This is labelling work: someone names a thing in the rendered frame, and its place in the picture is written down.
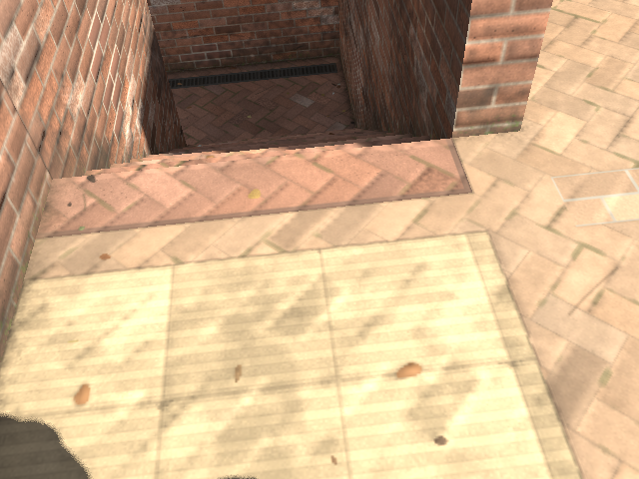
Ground stairs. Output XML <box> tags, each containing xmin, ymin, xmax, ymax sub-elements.
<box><xmin>85</xmin><ymin>128</ymin><xmax>430</xmax><ymax>176</ymax></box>

